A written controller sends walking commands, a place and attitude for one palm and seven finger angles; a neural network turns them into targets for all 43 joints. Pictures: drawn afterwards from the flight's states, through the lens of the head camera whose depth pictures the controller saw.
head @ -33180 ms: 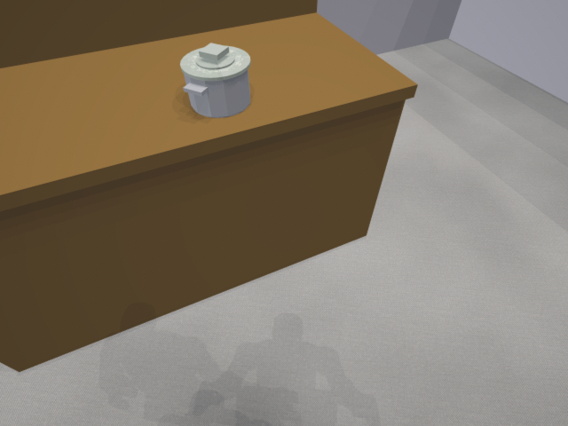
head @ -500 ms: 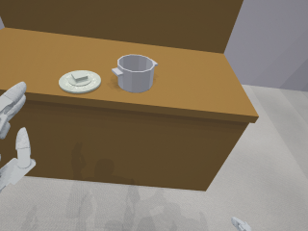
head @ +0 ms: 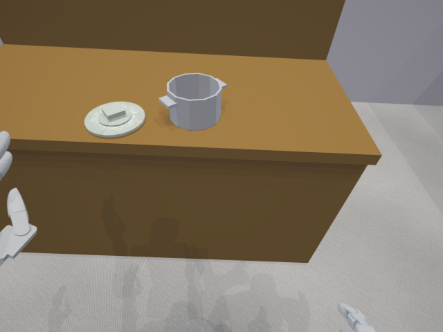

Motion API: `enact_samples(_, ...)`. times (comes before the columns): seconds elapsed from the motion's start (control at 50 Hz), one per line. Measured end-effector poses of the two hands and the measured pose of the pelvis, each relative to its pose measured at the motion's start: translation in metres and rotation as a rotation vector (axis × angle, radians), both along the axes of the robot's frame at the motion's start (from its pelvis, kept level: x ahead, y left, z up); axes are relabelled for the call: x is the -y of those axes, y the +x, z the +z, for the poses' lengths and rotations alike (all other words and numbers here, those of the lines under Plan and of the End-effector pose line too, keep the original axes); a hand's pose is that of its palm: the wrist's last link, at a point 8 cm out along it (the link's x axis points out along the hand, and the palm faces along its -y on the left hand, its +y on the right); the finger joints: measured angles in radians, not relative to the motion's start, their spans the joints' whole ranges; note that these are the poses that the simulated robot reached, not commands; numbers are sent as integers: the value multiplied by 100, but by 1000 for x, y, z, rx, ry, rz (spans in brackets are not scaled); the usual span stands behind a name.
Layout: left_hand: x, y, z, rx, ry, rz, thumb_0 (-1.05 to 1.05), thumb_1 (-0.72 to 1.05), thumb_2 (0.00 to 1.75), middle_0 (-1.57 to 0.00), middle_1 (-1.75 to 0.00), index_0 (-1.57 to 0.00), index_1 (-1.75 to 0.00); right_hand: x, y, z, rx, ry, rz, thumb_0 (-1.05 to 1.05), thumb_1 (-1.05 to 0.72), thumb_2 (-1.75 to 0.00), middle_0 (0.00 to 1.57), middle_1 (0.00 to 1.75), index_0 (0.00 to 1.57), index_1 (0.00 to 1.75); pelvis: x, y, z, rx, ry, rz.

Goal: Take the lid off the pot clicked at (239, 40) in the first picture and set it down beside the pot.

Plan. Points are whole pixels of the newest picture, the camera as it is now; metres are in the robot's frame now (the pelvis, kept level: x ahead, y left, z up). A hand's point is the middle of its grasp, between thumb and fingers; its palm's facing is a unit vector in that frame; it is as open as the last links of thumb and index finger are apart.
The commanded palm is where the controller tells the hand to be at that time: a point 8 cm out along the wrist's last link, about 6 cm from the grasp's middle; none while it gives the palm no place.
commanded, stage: stop stepping back and stand still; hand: left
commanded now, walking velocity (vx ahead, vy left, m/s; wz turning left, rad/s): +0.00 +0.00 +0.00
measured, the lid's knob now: (113, 110) +0.68 +0.36 +0.02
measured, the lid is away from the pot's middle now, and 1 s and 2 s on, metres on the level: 0.24 0.24 0.24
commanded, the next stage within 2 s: let the arm hang, fingers relaxed in 1.18 s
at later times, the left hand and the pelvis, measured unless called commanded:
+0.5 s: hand out of the picture +0.04 +0.15 -0.17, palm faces +0.07 -0.98 -0.19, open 7.0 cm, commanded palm none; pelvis -0.01 -0.04 +0.00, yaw +5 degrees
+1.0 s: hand out of the picture +0.03 +0.14 -0.17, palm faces +0.11 -0.98 -0.19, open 7.3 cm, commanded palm none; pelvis +0.02 -0.03 +0.00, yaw +4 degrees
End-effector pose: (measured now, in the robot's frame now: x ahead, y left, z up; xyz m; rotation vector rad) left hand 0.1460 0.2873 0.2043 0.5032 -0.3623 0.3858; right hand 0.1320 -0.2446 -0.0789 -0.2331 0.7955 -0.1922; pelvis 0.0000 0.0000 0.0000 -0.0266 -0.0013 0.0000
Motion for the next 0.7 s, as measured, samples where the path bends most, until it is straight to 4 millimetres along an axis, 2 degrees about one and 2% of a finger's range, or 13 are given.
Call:
enact_samples(0.04,-9,16,-18,-56,-33,14,1,89,90,-21,-30,-21,-30,-2,8,3,31,13,4,2,-90,-90,20,30,21,30,-3,2,1,-5,4,0)
enact_samples(0.06,-13,28,-39,-138,-54,15,0,89,90,-20,-30,-21,-30,-2,12,1,34,23,23,2,-90,-90,20,30,20,30,-4,0,1,-14,7,10)
enact_samples(0.1,-18,47,-98,-378,-146,39,0,90,90,-20,-30,-20,-30,-1,14,-6,-1,28,53,1,-90,-90,20,30,20,30,-6,-4,0,-29,16,33)
enact_samples(0.14,-11,50,-165,-640,-264,65,0,90,90,-19,-30,-20,-30,0,9,-13,-48,24,66,1,-90,-90,20,30,20,30,-5,-8,-1,-43,22,55)
enact_samples(0.18,10,36,-227,-883,-369,69,0,91,90,-19,-30,-19,-30,1,-3,-19,-104,19,69,1,-90,-90,20,30,20,30,-1,-12,-1,-47,30,66)
enact_samples(0.22,40,9,-278,-1092,-458,50,1,91,90,-19,-29,-19,-29,3,-20,-25,-173,17,59,1,-90,-90,20,30,21,30,5,-14,-2,-41,39,65)
enact_samples(0.26,73,-25,-316,-1269,-536,21,1,91,90,-19,-29,-19,-29,6,-41,-30,-250,17,41,1,-90,-90,20,30,21,30,12,-15,-2,-32,47,61)
enact_samples(0.3,104,-62,-341,-1410,-604,1,1,91,90,-19,-30,-19,-29,12,-62,-37,-326,22,17,1,-90,-90,20,30,21,30,20,-14,-4,-23,52,58)
enact_samples(0.32,111,-74,-349,-1414,-658,27,-1,93,90,-20,-30,-20,-30,15,-72,-42,-362,26,6,1,-90,-90,20,30,21,30,25,-14,-7,-23,60,64)
enact_samples(0.36,110,-84,-352,-1396,-678,81,-6,98,90,-21,-30,-21,-30,20,-91,-50,-447,34,-4,1,-90,-90,20,30,21,30,33,-16,-8,-13,43,79)
enact_samples(0.5,88,-118,-348,-1538,-607,193,-5,96,90,-20,-30,-20,-30,25,-136,-57,-598,71,-74,1,-90,-90,20,30,20,30,38,-8,-2,-1,4,86)
enact_samples(0.6,78,-125,-344,-1580,-600,247,-2,93,90,-20,-30,-20,-30,17,-150,-58,-641,91,-94,1,-91,-90,20,30,20,29,35,0,1,0,5,79)
enact_samples(0.7,79,-124,-342,-1584,-614,258,0,92,90,-20,-30,-20,-30,5,-145,-60,-649,111,-82,1,-91,-90,20,30,20,29,32,6,3,1,10,78)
